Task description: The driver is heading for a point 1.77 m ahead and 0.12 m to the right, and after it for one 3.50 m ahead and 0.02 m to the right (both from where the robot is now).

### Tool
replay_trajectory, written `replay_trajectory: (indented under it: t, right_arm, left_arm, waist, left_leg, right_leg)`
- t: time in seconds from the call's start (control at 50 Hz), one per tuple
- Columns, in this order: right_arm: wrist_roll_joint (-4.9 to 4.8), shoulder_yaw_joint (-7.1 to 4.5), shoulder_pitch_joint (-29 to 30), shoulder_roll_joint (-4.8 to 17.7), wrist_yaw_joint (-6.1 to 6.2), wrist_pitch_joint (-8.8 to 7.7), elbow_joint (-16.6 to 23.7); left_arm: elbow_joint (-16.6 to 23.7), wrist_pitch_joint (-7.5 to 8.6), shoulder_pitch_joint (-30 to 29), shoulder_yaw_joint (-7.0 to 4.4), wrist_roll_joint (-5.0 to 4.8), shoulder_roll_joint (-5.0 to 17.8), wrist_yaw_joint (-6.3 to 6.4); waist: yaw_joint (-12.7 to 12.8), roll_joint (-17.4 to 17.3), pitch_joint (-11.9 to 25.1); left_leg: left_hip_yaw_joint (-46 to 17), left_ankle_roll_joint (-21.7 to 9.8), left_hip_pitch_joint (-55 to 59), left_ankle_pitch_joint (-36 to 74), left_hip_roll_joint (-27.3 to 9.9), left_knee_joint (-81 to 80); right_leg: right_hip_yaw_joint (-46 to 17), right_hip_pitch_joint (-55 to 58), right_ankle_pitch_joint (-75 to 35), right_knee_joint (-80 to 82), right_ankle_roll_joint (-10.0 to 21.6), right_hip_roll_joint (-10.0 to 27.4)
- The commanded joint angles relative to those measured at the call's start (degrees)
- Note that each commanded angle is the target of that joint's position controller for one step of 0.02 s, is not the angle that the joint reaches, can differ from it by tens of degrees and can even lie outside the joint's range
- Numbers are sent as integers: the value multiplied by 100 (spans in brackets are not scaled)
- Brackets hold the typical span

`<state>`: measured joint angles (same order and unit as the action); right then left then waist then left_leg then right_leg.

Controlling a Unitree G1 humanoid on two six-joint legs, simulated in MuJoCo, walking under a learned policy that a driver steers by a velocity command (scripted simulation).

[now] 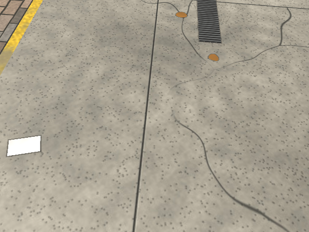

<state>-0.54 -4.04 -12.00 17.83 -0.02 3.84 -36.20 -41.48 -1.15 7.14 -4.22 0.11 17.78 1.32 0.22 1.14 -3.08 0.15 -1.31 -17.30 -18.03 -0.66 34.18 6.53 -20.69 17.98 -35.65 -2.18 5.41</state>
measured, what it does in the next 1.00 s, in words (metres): walks ahead: right foot, then left foot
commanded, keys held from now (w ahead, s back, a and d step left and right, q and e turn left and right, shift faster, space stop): q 0.14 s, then w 0.18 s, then w+e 0.22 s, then e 0.46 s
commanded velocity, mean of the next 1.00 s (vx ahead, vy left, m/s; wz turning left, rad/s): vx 0.19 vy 0.00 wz -0.05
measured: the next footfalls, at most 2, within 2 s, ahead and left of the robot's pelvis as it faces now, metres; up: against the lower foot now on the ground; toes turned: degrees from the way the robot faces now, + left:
right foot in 0.46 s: +0.12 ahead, -0.11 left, +0.00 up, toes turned +8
left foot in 0.84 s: +0.36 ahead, +0.11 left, +0.00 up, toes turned -9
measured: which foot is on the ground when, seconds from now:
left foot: down 0.00-0.46, up 0.48-0.82, down 0.84-1.00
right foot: up 0.00-0.44, down 0.46-0.86, up 0.88-1.00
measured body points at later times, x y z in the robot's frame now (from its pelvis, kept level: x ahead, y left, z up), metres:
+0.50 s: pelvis +0.08 -0.01 +0.01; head +0.08 -0.02 +0.46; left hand +0.18 +0.28 -0.08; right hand +0.21 -0.27 -0.11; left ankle +0.00 +0.10 -0.72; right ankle +0.08 -0.12 -0.73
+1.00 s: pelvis +0.23 +0.02 +0.01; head +0.28 +0.02 +0.45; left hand +0.37 +0.31 -0.11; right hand +0.40 -0.26 -0.07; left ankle +0.32 +0.11 -0.73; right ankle +0.14 -0.10 -0.64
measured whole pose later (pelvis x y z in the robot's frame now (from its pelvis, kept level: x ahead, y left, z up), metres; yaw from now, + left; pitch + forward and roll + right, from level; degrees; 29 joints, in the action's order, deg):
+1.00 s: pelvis +0.23 +0.02 +0.01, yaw -10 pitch +1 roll +0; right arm 1.3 -2.3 -3.6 14.5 0.4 -1.6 -36.4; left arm -40.0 -2.9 14.8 -4.5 -1.3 19.8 2.5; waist 2.1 1.8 -3.9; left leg 1.5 -1.8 -20.9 -6.7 0.9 26.2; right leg -4.5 -25.4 29.4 -66.0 -4.5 -1.5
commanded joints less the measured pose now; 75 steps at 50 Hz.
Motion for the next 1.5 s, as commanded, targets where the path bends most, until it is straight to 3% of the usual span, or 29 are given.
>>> replay_trajectory:
  t: [0.02, 0.04, 0.1, 0.14, 0.18, 0.22, 0.32, 0.44, 0.46, 0.48, 0.5, 0.52, 0.6, 0.66, 0.76, 0.82, 0.84, 0.86, 0.88, 0.92, 1.0, 1.16, 1.24, 1.26, 1.28, 1.3, 1.34, 1.4, 1.5]
  right_arm:
    - [282, -406, -631, 1489, 52, -206, 426]
    - [279, -341, -361, 1310, 49, -310, 389]
    - [21, -197, 260, 884, 136, -335, 473]
    - [52, -166, 170, 822, 184, -303, 473]
    - [2, -153, -86, 753, 211, -310, 387]
    - [-3, -155, -286, 802, 207, -337, 302]
    - [22, -161, -460, 950, 122, -439, 116]
    - [37, -35, -339, 699, 3, -534, 8]
    - [86, 46, -213, 447, -3, -574, 54]
    - [113, 112, -131, 166, -12, -674, 261]
    - [27, 29, 202, 493, 37, -798, 482]
    - [-77, -63, 338, 792, 43, -890, 510]
    - [157, -58, 542, 562, -74, -1040, 461]
    - [131, 61, 729, 142, -99, -964, 438]
    - [20, -6, 1019, 300, -109, -845, 433]
    - [46, -148, 535, 574, -58, -888, 311]
    - [138, -203, 246, 742, -6, -920, 279]
    - [251, -257, -270, 1104, 71, -901, 296]
    - [297, -247, -159, 1187, 43, -775, 265]
    - [131, -76, 357, 421, 56, -646, 398]
    - [226, -67, 895, 453, 97, -556, 243]
    - [92, -182, 841, 801, 83, -463, -41]
    - [-83, -125, 814, 778, 21, -405, -239]
    - [-83, -52, 522, 573, 5, -415, -394]
    - [133, 93, 311, 155, -45, -442, -366]
    - [172, 102, 470, 152, -13, -433, -246]
    - [30, -32, 474, 551, 13, -344, -416]
    - [25, -90, 110, 557, 57, -238, -734]
    - [-95, -67, 272, 490, 67, -208, -570]
  left_arm:
    - [689, 109, -620, -163, 123, 563, 58]
    - [652, 95, -556, -208, 4, 640, 74]
    - [383, 53, -173, -281, 75, 682, 133]
    - [379, 85, -114, -254, 23, 566, 91]
    - [349, 122, -128, -199, -33, 482, 24]
    - [424, 190, -416, -160, -71, 456, -68]
    - [445, 467, -556, -95, -109, 437, -252]
    - [73, 642, 355, -41, -168, 415, -314]
    - [-30, 655, 801, -59, -167, 538, -285]
    - [-94, 654, 1165, -153, -137, 1031, -258]
    - [-180, 650, 1648, -270, -111, 1333, -314]
    - [-163, 682, 1639, -184, -109, 1070, -327]
    - [60, 563, 1221, -50, -66, 702, -180]
    - [83, 354, 1090, -112, -104, 850, -5]
    - [85, 107, 1260, -224, -202, 987, 138]
    - [277, 127, 852, -231, -210, 904, 156]
    - [350, 157, 869, -180, -171, 696, 130]
    - [512, 172, 999, -56, -17, 302, 109]
    - [467, 162, 2147, 38, -52, 60, 76]
    - [250, -12, 1712, -211, -180, 985, 101]
    - [443, -248, 1303, -193, -133, 673, 144]
    - [844, -189, 617, -25, -41, 458, -47]
    - [741, -164, 855, -39, -12, 479, -119]
    - [753, -157, 877, -64, 26, 611, -105]
    - [866, -156, 873, -122, 68, 1040, -32]
    - [980, -105, 457, -48, 201, 997, -34]
    - [865, 97, 164, 112, 277, 448, -90]
    - [694, 229, -133, 124, 184, 408, -80]
    - [534, 49, 25, -47, 80, 675, 41]
  waist:
    - [-500, -1460, 685]
    - [-273, -1205, 560]
    - [27, -958, 587]
    - [40, -887, 771]
    - [-84, -888, 875]
    - [-286, -1123, 642]
    - [-448, -1074, 270]
    - [27, -718, 299]
    - [214, -445, 413]
    - [178, 669, 468]
    - [460, 1442, 267]
    - [466, 1003, -26]
    - [212, 454, 42]
    - [148, 546, 280]
    - [175, 666, 479]
    - [-216, 690, 626]
    - [-336, 478, 965]
    - [-423, -551, 1772]
    - [161, -1987, 2455]
    - [25, -881, 1373]
    - [175, -952, 577]
    - [-41, -816, 824]
    - [190, -727, 820]
    - [187, -509, 784]
    - [-57, 767, 965]
    - [-51, 1440, 781]
    - [-9, 936, 602]
    - [-117, 738, 495]
    - [131, 588, 593]
  left_leg:
    - [-3156, -1910, 1004, 2472, -2121, -1721]
    - [-2626, -1607, 890, 2029, -1774, -1723]
    - [-1925, -1062, 780, 2260, -1171, -1530]
    - [-1829, -1100, 894, 2598, -1050, -1450]
    - [-1864, -1068, 1240, 943, -936, -1644]
    - [-2174, -1093, 1260, -559, -973, -1937]
    - [-2397, -1183, 878, -908, -1067, -2050]
    - [-1988, -893, 47, -1077, -855, -1538]
    - [-1603, -667, -336, -849, -616, -864]
    - [-576, -248, -1331, -651, 131, 570]
    - [-212, 23, -2566, -1363, 385, 1914]
    - [-497, 23, -3197, -1444, 145, 2593]
    - [-381, 216, -2929, -184, -131, 2269]
    - [-21, 497, -1844, 339, 198, 1169]
    - [-219, 498, -563, 1470, 530, -176]
    - [-410, 210, 243, 1971, 359, -956]
    - [-528, -14, 1010, 2563, 17, -1177]
    - [-1611, -445, 2407, 4245, -1237, -894]
    - [-3492, -1510, 3280, 4861, -2626, -972]
    - [-2556, -1257, 2039, 2807, -2018, -1303]
    - [-1000, -1122, 327, 1900, -1251, -1868]
    - [-493, -1375, 525, 2122, -1570, -1861]
    - [-328, -970, 392, 1667, -1408, -1255]
    - [-142, -561, 56, 1173, -1185, -944]
    - [468, 55, -590, -129, -616, 274]
    - [334, 383, -988, -1597, -166, 764]
    - [-170, 488, -735, -1327, -343, 1548]
    - [-325, 630, -586, -770, -300, 1771]
    - [-65, 698, -886, -997, -219, 1645]
  right_leg:
    - [-846, -1853, 2025, -2657, -156, -560]
    - [-1028, -1862, 1479, -2905, -49, -446]
    - [-1044, -1611, 451, -2986, -129, -441]
    - [-1020, -1437, 188, -2941, -211, -553]
    - [-946, -1515, -144, -2131, -218, -502]
    - [-911, -1475, -258, -1341, -194, -480]
    - [-764, -685, 22, -46, 28, -492]
    - [-599, 1073, -405, 939, 569, -561]
    - [-1143, 1609, -189, 1102, 747, -182]
    - [-2674, 2277, 629, 1651, 1274, 625]
    - [-4583, 2654, 1358, 2350, 2056, 1472]
    - [-4809, 2713, 1537, 2423, 2133, 1569]
    - [-3012, 2501, -2347, 2132, 1631, 736]
    - [-2109, 1774, -4090, 1850, 1390, 230]
    - [-2362, 1132, -3451, 1487, 1024, 141]
    - [-2720, 1165, -3188, 854, 742, 50]
    - [-2594, 992, -2963, 190, 557, -262]
    - [-2169, 266, -910, -1312, 322, -738]
    - [-1804, -867, 2602, -2715, 76, -1355]
    - [-1485, -1305, 1736, -3620, -186, -654]
    - [-1016, -756, 805, -3213, -359, -368]
    - [-723, -20, 327, -1202, -115, -220]
    - [-450, 994, -550, 627, 228, -517]
    - [-721, 1501, -1089, 1211, 398, -415]
    - [-2240, 2094, -2407, 1610, 758, 788]
    - [-2982, 1326, -2172, 1824, 1713, 1633]
    - [-2281, 895, -1530, 1921, 1635, 1131]
    - [-1548, 932, -2423, 1699, 1325, 797]
    - [-1433, 1643, -3322, 1368, 1621, 1085]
